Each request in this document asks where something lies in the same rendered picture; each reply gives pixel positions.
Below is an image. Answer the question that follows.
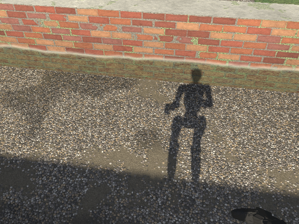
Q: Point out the robot right hand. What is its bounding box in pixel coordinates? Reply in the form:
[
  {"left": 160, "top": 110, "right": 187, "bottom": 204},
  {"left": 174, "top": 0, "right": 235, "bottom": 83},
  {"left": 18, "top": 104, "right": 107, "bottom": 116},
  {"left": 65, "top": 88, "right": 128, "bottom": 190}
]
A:
[{"left": 231, "top": 207, "right": 289, "bottom": 224}]

